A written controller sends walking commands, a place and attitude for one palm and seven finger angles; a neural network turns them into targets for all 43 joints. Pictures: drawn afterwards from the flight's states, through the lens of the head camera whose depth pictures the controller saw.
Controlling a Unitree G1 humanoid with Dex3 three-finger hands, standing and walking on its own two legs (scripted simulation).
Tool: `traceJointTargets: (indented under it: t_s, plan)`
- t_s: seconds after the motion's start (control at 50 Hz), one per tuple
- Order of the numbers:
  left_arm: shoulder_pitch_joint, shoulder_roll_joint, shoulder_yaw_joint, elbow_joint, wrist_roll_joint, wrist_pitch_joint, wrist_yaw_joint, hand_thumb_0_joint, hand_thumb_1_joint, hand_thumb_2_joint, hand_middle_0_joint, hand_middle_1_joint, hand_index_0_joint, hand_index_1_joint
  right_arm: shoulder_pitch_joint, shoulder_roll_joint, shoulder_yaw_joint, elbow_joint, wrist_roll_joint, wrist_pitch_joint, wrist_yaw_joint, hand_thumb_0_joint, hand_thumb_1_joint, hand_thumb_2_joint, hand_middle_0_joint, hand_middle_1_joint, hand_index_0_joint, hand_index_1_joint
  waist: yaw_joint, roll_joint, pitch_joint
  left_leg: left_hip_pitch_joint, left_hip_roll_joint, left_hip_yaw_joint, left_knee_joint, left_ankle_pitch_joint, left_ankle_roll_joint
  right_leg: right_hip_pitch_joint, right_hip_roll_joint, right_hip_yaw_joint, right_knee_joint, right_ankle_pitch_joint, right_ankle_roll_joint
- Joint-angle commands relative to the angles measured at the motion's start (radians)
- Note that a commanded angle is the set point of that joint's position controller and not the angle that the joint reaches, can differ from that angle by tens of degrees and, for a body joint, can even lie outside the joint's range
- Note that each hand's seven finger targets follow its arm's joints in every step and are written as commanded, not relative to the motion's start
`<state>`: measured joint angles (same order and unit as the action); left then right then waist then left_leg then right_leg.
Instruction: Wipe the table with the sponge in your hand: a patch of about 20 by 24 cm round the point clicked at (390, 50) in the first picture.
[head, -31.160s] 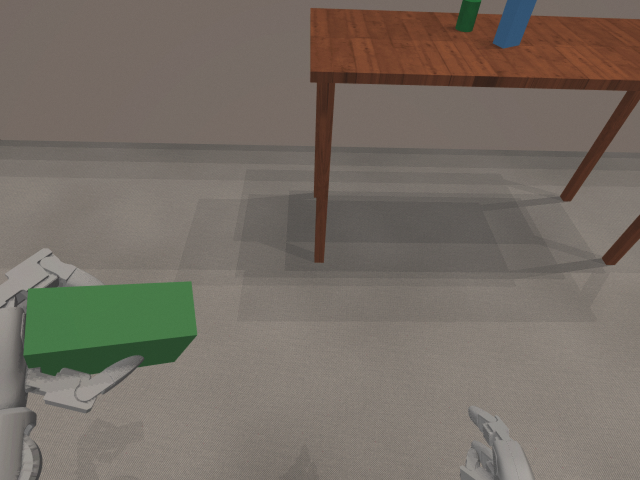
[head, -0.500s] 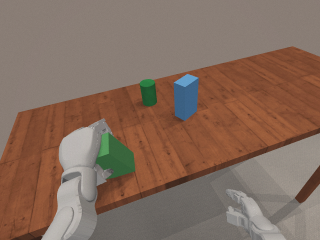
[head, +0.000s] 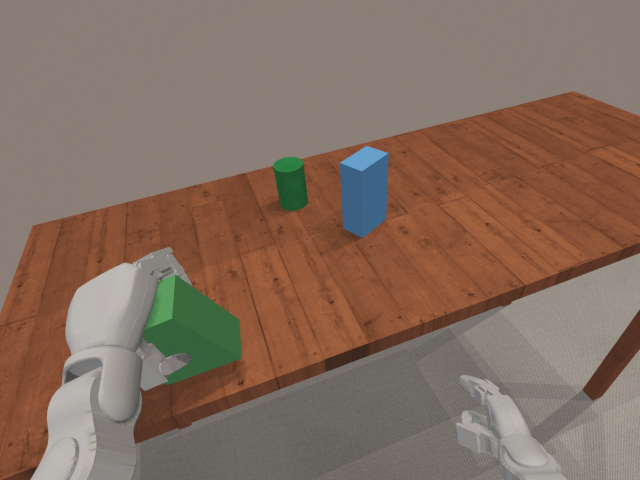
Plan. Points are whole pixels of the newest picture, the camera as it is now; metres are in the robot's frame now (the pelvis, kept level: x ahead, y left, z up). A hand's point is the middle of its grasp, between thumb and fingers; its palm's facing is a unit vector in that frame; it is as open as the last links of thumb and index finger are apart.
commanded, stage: slide back across to the middle lane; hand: left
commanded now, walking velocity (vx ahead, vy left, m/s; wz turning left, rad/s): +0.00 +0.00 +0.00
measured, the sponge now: (183, 341) +0.24 +0.20 +0.10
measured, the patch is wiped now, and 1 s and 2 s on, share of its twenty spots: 0.90 0.90 0.90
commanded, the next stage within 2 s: wipe forward along the middle lane in 0.08 s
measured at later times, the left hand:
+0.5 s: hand (125, 313) +0.24 +0.26 +0.14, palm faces +0.19 -0.21 -0.96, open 9.5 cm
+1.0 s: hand (137, 291) +0.28 +0.27 +0.13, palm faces +0.05 -0.08 -1.00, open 9.6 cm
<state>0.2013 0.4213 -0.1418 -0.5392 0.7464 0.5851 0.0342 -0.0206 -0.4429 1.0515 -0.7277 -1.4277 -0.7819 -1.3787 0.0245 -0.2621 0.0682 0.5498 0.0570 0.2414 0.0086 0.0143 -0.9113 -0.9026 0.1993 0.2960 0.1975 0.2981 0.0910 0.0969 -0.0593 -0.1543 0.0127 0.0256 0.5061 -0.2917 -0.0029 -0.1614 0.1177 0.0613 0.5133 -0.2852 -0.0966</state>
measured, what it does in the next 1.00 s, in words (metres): stands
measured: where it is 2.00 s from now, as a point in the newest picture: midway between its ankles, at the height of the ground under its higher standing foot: outside the picture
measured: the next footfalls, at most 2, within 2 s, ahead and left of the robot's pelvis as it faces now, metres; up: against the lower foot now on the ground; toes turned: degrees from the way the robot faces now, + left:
none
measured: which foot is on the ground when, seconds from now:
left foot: down 0.00-1.00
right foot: down 0.00-1.00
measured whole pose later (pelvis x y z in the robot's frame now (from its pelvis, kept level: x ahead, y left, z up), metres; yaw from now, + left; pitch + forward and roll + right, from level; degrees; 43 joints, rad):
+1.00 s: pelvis -0.01 +0.00 +0.00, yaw +3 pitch -2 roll +1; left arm -0.24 0.46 -0.17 0.08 0.92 0.50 -0.10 -0.03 -0.55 1.14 -0.80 -1.39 -0.85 -1.32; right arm 0.02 -0.29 0.08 0.66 0.07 0.14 -0.06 0.01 -0.91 -0.90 0.20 0.30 0.20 0.30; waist 0.09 0.10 -0.05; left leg -0.19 -0.01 -0.02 0.46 -0.24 0.00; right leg -0.18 0.09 0.02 0.47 -0.26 -0.09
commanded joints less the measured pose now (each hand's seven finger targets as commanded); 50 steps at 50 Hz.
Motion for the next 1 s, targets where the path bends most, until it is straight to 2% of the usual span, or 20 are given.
traceJointTargets:
  t_s: [0.0, 0.1, 0.12, 0.14, 0.16, 0.2, 0.24, 0.26, 0.34, 0.38, 0.42, 0.46, 0.52, 0.58, 0.62, 0.64, 0.72, 0.86, 0.92, 0.98]
  plan:
    - [-0.077, 0.184, 0.149, -0.112, 0.043, 0.002, 0.010, 0.000, 0.100, 1.300, -1.200, -1.600, -1.200, -1.600, -0.259, -0.086, -0.040, -0.197, 0.005, -0.064, -0.010, 0.000, -0.900, -0.900, 0.200, 0.300, 0.200, 0.300, 0.036, -0.107, -0.077, 0.007, -0.051, -0.038, -0.012, 0.258, 0.054, 0.019, -0.073, 0.155, -0.126, 0.223, 0.025]
    - [-0.088, 0.204, 0.166, -0.095, 0.046, -0.009, 0.003, 0.000, 0.100, 1.300, -1.200, -1.600, -1.200, -1.600, -0.254, -0.090, -0.040, -0.192, 0.003, -0.086, -0.021, 0.000, -0.900, -0.900, 0.200, 0.300, 0.200, 0.300, 0.037, -0.118, -0.058, 0.008, -0.054, -0.041, -0.018, 0.231, 0.057, -0.003, -0.074, 0.150, -0.145, 0.154, 0.027]
    - [-0.092, 0.254, 0.207, -0.109, 0.049, -0.012, 0.003, 0.000, 0.100, 1.300, -1.200, -1.600, -1.200, -1.600, -0.272, -0.096, -0.042, -0.192, 0.004, -0.094, -0.023, 0.000, -0.900, -0.900, 0.200, 0.300, 0.200, 0.300, 0.035, -0.113, -0.062, 0.018, -0.053, -0.040, -0.016, 0.219, 0.055, -0.008, -0.071, 0.174, -0.152, 0.134, 0.023]
    - [-0.139, 0.223, 0.174, -0.113, 0.056, -0.013, 0.000, 0.000, 0.100, 1.300, -1.200, -1.600, -1.200, -1.600, -0.267, -0.088, -0.036, -0.198, 0.004, -0.099, -0.027, 0.000, -0.900, -0.900, 0.200, 0.300, 0.200, 0.300, 0.034, -0.098, -0.081, 0.014, -0.057, -0.035, -0.014, 0.225, 0.056, 0.000, -0.078, 0.155, -0.144, 0.133, 0.026]
    - [-0.130, 0.207, 0.163, -0.059, 0.054, -0.013, -0.001, 0.000, 0.100, 1.300, -1.200, -1.600, -1.200, -1.600, -0.251, -0.088, -0.036, -0.187, 0.003, -0.103, -0.031, 0.000, -0.900, -0.900, 0.200, 0.300, 0.200, 0.300, 0.027, -0.123, -0.042, 0.011, -0.054, -0.039, -0.018, 0.221, 0.056, -0.023, -0.074, 0.147, -0.155, 0.125, 0.026]
    - [-0.185, 0.201, 0.145, -0.013, 0.062, -0.012, -0.008, 0.000, 0.100, 1.300, -1.200, -1.600, -1.200, -1.600, -0.247, -0.096, -0.034, -0.173, 0.005, -0.105, -0.039, 0.000, -0.900, -0.900, 0.200, 0.300, 0.200, 0.300, 0.020, -0.110, -0.023, 0.005, -0.052, -0.042, -0.035, 0.187, 0.053, -0.038, -0.074, 0.137, -0.166, 0.080, 0.028]
    - [-0.263, 0.229, 0.154, -0.011, 0.079, -0.018, -0.008, 0.000, 0.100, 1.300, -1.200, -1.600, -1.200, -1.600, -0.258, -0.095, -0.033, -0.178, 0.006, -0.123, -0.048, 0.000, -0.900, -0.900, 0.200, 0.300, 0.200, 0.300, 0.023, -0.100, -0.058, 0.013, -0.058, -0.036, -0.033, 0.177, 0.056, -0.028, -0.077, 0.141, -0.169, 0.051, 0.025]
    - [-0.272, 0.230, 0.154, 0.058, 0.088, -0.017, -0.008, 0.000, 0.100, 1.300, -1.200, -1.600, -1.200, -1.600, -0.245, -0.099, -0.031, -0.158, 0.003, -0.125, -0.053, 0.000, -0.900, -0.900, 0.200, 0.300, 0.200, 0.300, 0.013, -0.112, -0.034, 0.007, -0.055, -0.041, -0.041, 0.175, 0.051, -0.040, -0.073, 0.131, -0.172, 0.053, 0.023]
    - [-0.328, 0.220, 0.135, 0.077, 0.107, -0.022, -0.020, 0.000, 0.100, 1.300, -1.200, -1.600, -1.200, -1.600, -0.256, -0.099, -0.029, -0.159, 0.005, -0.131, -0.054, 0.000, -0.900, -0.900, 0.200, 0.300, 0.200, 0.300, 0.024, -0.085, -0.087, 0.012, -0.058, -0.038, -0.058, 0.190, 0.050, 0.003, -0.073, 0.111, -0.156, 0.088, 0.020]
    - [-0.319, 0.218, 0.131, 0.178, 0.115, -0.015, -0.027, 0.000, 0.100, 1.300, -1.200, -1.600, -1.200, -1.600, -0.247, -0.107, -0.029, -0.137, 0.005, -0.124, -0.058, 0.000, -0.900, -0.900, 0.200, 0.300, 0.200, 0.300, 0.019, -0.129, -0.049, -0.003, -0.055, -0.041, -0.064, 0.177, 0.048, -0.012, -0.072, 0.108, -0.166, 0.083, 0.023]
    - [-0.329, 0.251, 0.158, 0.190, 0.122, -0.012, -0.032, 0.000, 0.100, 1.300, -1.200, -1.600, -1.200, -1.600, -0.272, -0.111, -0.028, -0.135, 0.007, -0.123, -0.055, 0.000, -0.900, -0.900, 0.200, 0.300, 0.200, 0.300, 0.024, -0.111, -0.064, 0.000, -0.054, -0.044, -0.075, 0.172, 0.044, -0.002, -0.065, 0.119, -0.166, 0.076, 0.016]
    - [-0.380, 0.205, 0.106, 0.247, 0.127, -0.007, -0.042, 0.000, 0.100, 1.300, -1.200, -1.600, -1.200, -1.600, -0.259, -0.109, -0.025, -0.133, 0.011, -0.122, -0.060, 0.000, -0.900, -0.900, 0.200, 0.300, 0.200, 0.300, 0.012, -0.130, -0.052, -0.010, -0.054, -0.039, -0.076, 0.164, 0.045, -0.011, -0.073, 0.094, -0.168, 0.067, 0.023]
    - [-0.390, 0.239, 0.130, 0.282, 0.143, -0.008, -0.051, 0.000, 0.100, 1.300, -1.200, -1.600, -1.200, -1.600, -0.273, -0.117, -0.027, -0.125, 0.013, -0.125, -0.055, 0.000, -0.900, -0.900, 0.200, 0.300, 0.200, 0.300, 0.020, -0.114, -0.074, -0.006, -0.053, -0.043, -0.086, 0.171, 0.044, 0.007, -0.067, 0.102, -0.161, 0.089, 0.017]
    - [-0.441, 0.208, 0.089, 0.351, 0.155, -0.009, -0.060, 0.000, 0.100, 1.300, -1.200, -1.600, -1.200, -1.600, -0.253, -0.117, -0.025, -0.116, 0.013, -0.125, -0.058, 0.000, -0.900, -0.900, 0.200, 0.300, 0.200, 0.300, 0.010, -0.137, -0.059, -0.020, -0.054, -0.040, -0.085, 0.171, 0.045, 0.003, -0.072, 0.079, -0.159, 0.102, 0.024]
    - [-0.460, 0.243, 0.114, 0.339, 0.170, -0.019, -0.062, 0.000, 0.100, 1.300, -1.200, -1.600, -1.200, -1.600, -0.271, -0.120, -0.027, -0.114, 0.013, -0.130, -0.056, 0.000, -0.900, -0.900, 0.200, 0.300, 0.200, 0.300, 0.013, -0.125, -0.087, -0.009, -0.057, -0.043, -0.086, 0.170, 0.045, 0.013, -0.068, 0.098, -0.160, 0.096, 0.018]
    - [-0.480, 0.222, 0.095, 0.341, 0.175, -0.022, -0.062, 0.000, 0.100, 1.300, -1.200, -1.600, -1.200, -1.600, -0.258, -0.115, -0.028, -0.122, 0.011, -0.134, -0.056, 0.000, -0.900, -0.900, 0.200, 0.300, 0.200, 0.300, 0.020, -0.140, -0.126, -0.014, -0.062, -0.039, -0.078, 0.194, 0.049, 0.045, -0.075, 0.080, -0.143, 0.136, 0.023]
    - [-0.490, 0.265, 0.124, 0.429, 0.182, -0.035, -0.064, 0.000, 0.100, 1.300, -1.200, -1.600, -1.200, -1.600, -0.261, -0.123, -0.030, -0.103, 0.013, -0.138, -0.057, 0.000, -0.900, -0.900, 0.200, 0.300, 0.200, 0.300, 0.011, -0.158, -0.072, -0.022, -0.062, -0.039, -0.079, 0.169, 0.046, 0.013, -0.071, 0.106, -0.165, 0.109, 0.024]
    - [-0.597, 0.209, 0.043, 0.584, 0.209, -0.050, -0.080, 0.000, 0.100, 1.300, -1.200, -1.600, -1.200, -1.600, -0.231, -0.124, -0.030, -0.084, 0.017, -0.151, -0.068, 0.000, -0.900, -0.900, 0.200, 0.300, 0.200, 0.300, -0.011, -0.173, -0.048, -0.033, -0.067, -0.029, -0.078, 0.140, 0.048, -0.018, -0.079, 0.083, -0.180, 0.073, 0.032]
    - [-0.624, 0.263, 0.081, 0.646, 0.216, -0.071, -0.085, 0.000, 0.100, 1.300, -1.200, -1.600, -1.200, -1.600, -0.222, -0.134, -0.034, -0.072, 0.015, -0.157, -0.071, 0.000, -0.900, -0.900, 0.200, 0.300, 0.200, 0.300, -0.012, -0.190, -0.054, -0.035, -0.070, -0.031, -0.072, 0.121, 0.047, -0.023, -0.079, 0.108, -0.193, 0.043, 0.032]
    - [-0.664, 0.251, 0.062, 0.730, 0.209, -0.101, -0.094, 0.000, 0.100, 1.300, -1.200, -1.600, -1.200, -1.600, -0.196, -0.137, -0.035, -0.060, 0.015, -0.161, -0.079, 0.000, -0.900, -0.900, 0.200, 0.300, 0.200, 0.300, -0.020, -0.194, -0.037, -0.056, -0.071, -0.026, -0.061, 0.114, 0.047, -0.030, -0.089, 0.100, -0.193, 0.056, 0.039]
